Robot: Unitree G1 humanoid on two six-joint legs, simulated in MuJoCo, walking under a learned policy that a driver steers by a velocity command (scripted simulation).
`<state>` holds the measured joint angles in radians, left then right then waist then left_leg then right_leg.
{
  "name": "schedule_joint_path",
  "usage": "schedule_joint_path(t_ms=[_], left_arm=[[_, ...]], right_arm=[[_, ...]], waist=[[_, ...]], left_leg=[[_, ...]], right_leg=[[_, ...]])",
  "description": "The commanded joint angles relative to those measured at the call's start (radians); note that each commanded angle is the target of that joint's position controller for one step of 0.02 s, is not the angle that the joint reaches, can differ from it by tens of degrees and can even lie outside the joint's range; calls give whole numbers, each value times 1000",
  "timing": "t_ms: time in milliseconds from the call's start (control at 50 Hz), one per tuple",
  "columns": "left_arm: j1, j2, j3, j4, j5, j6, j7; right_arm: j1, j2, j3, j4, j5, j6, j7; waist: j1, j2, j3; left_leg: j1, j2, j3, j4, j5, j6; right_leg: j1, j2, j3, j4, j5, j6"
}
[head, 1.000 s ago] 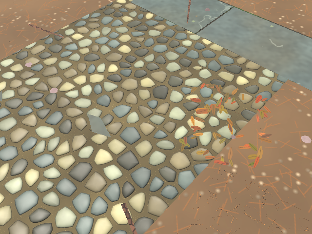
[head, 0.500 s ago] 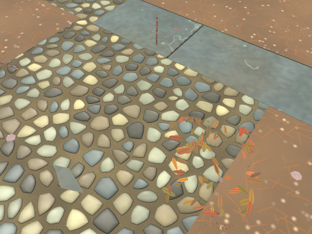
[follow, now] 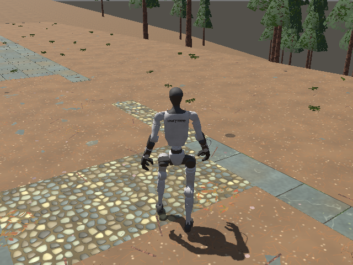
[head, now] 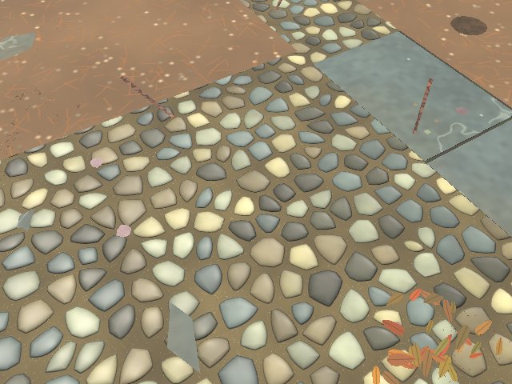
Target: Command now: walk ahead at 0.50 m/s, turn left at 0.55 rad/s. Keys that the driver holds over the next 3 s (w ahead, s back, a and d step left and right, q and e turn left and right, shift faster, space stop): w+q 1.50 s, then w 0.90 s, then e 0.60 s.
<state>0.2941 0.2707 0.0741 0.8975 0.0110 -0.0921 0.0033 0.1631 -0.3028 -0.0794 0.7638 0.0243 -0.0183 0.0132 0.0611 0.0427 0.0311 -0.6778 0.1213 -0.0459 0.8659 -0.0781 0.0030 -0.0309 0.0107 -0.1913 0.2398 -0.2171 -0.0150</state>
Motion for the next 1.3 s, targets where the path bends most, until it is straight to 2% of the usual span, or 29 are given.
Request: schedule_joint_path(t_ms=[20,120,180,200,220,240,260,280,320,400,500,580,640,680,700,720,740,760,780,820,900,1100,1180,1200,1220,1240,1260,1280,1300], left_arm=[[-64,170,38,-65,-9,-7,10],[-36,218,56,-43,-38,25,12],[-61,218,53,-54,-46,45,15],[-28,131,23,-77,2,38,14],[16,50,-7,-135,4,5,3],[-108,151,11,-145,-38,-29,-9],[-162,163,14,-166,-61,-47,-13],[-157,149,12,-153,-44,-53,-5],[-127,161,23,-134,-11,-36,0],[-179,118,16,-156,6,-5,3],[-347,79,-2,-209,-6,-13,-12],[-409,104,1,-244,-17,-28,-30],[-364,136,12,-239,-19,-42,-36],[-189,179,37,-197,-9,-53,-27],[-28,232,51,-182,6,-53,-18],[59,301,68,-146,12,-38,-21],[37,204,47,-157,-17,-33,-27],[-12,139,29,-172,-19,-25,-21],[-66,125,21,-177,-7,-17,-19],[-106,94,9,-163,5,-14,-14],[-98,125,21,-132,-8,-28,-12],[-16,207,41,-84,-29,9,-2],[-26,262,57,-87,-49,38,9],[-36,244,49,-92,-49,42,13],[-3,173,22,-111,-10,37,13],[64,63,-17,-173,10,7,-2],[-64,165,1,-182,-29,-24,-15],[-132,188,7,-210,-55,-41,-21],[-133,172,2,-202,-39,-49,-15]], right_arm=[[-75,-12,8,-84,-3,-11,21],[-128,-49,-5,-138,-5,-2,41],[198,-162,-73,-58,1,9,26],[307,-263,-102,-33,9,19,3],[235,-318,-97,-76,7,1,10],[237,-220,-68,-89,1,-18,22],[210,-180,-55,-83,-6,-34,24],[148,-153,-46,-89,-7,-43,23],[58,-106,-29,-116,-22,-45,12],[98,-140,-37,-106,-14,-52,-13],[166,-147,-40,-79,-6,-41,-32],[222,-140,-41,-50,1,-32,-35],[218,-141,-43,-48,-2,-19,-43],[189,-103,-29,-64,-5,-16,-39],[188,-53,-8,-86,-22,-18,-35],[342,12,11,-111,9,-27,-33],[336,-97,-4,-85,21,-29,-37],[219,-156,-21,-95,16,-25,-36],[160,-153,-23,-107,5,-21,-38],[127,-118,-26,-124,-2,-17,-28],[99,-52,-11,-156,3,1,-20],[-142,-28,8,-239,3,-14,35],[-1,-111,-36,-229,-6,-3,39],[171,-163,-68,-181,-2,3,28],[309,-247,-96,-149,4,15,5],[245,-327,-94,-176,6,-1,8],[267,-229,-67,-191,2,-18,17],[233,-189,-52,-178,-6,-33,19],[175,-168,-44,-179,-4,-40,19]], waist=[[-6,-85,43],[-24,-105,43],[-207,-87,-145],[-210,120,-213],[-107,268,-352],[-182,95,-330],[-169,64,-206],[-120,-25,-131],[-57,5,-87],[-57,-13,-50],[-120,31,-8],[-140,41,1],[-110,80,-12],[-18,82,-111],[46,-14,-264],[-24,-367,-386],[-4,-283,-326],[24,-184,-189],[8,-118,-111],[-32,-135,-37],[-46,-132,-9],[23,-96,50],[-98,-139,-58],[-191,-113,-144],[-225,45,-235],[-96,244,-347],[-184,103,-373],[-176,72,-227],[-130,-14,-154]], left_leg=[[23,5,34,-125,90,10],[74,-51,106,-219,-55,75],[556,-182,162,-294,-67,163],[824,6,-142,-319,-31,231],[1054,198,-735,-517,-324,429],[1029,210,-739,-613,-366,383],[927,182,-606,-609,-308,344],[781,138,-492,-602,-193,310],[594,77,-361,-626,-23,282],[500,34,-260,-663,132,286],[453,-26,-208,-652,21,218],[528,8,-288,-577,-14,205],[593,34,-361,-487,46,188],[554,-37,-332,-311,159,144],[419,-101,-254,-37,22,105],[44,-241,-137,289,-502,31],[-83,-154,-160,422,-504,21],[-113,-117,-139,445,-409,15],[-80,-81,-104,424,-336,10],[-11,-27,-97,344,-260,12],[-23,6,-62,232,-202,0],[20,-32,64,-204,66,33],[274,-152,156,-256,-110,118],[525,-189,152,-315,-46,158],[832,-35,-98,-321,-36,221],[1071,184,-689,-465,-277,408],[1070,199,-746,-564,-356,386],[960,173,-607,-579,-276,345],[815,128,-496,-577,-165,314]], right_leg=[[-28,-279,64,-123,258,-145],[114,-317,-1,7,526,-104],[-10,-250,-66,487,773,-39],[-299,-179,-69,831,206,15],[-655,26,133,1115,-395,57],[-759,-21,277,1161,-348,32],[-804,-59,264,1117,-259,3],[-750,-104,269,1030,-180,-2],[-613,-147,281,904,-95,9],[-601,-118,253,709,37,67],[-533,-49,245,370,313,83],[-506,-26,270,263,309,60],[-442,-15,272,230,181,27],[-172,-31,259,186,178,-28],[106,-195,415,220,124,-90],[431,-420,892,130,-82,-259],[398,-433,983,73,-307,-245],[269,-386,811,54,-294,-196],[138,-343,676,37,-168,-167],[-25,-279,506,-9,8,-148],[-79,-277,349,-87,143,-179],[59,-278,63,-71,354,-125],[118,-280,-10,240,893,-83],[14,-247,-37,457,863,-52],[-260,-194,-38,783,404,-7],[-651,15,118,1082,-395,37],[-754,-17,283,1150,-363,20],[-811,-54,270,1110,-262,1],[-759,-95,272,1024,-179,-2]])
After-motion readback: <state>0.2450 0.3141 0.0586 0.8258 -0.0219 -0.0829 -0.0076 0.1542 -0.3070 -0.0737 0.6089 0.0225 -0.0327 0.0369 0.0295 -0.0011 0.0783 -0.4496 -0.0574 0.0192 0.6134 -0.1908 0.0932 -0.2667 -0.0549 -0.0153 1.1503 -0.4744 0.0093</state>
